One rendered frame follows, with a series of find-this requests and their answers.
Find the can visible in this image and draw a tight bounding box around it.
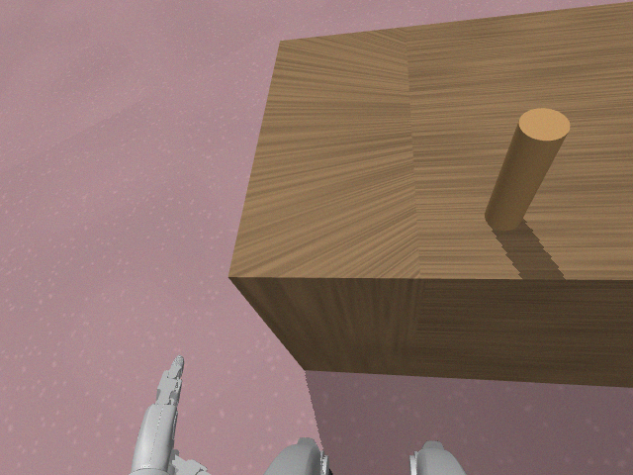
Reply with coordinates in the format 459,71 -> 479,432
485,108 -> 571,231

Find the left robot hand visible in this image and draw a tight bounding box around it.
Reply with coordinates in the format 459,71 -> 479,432
131,355 -> 211,475

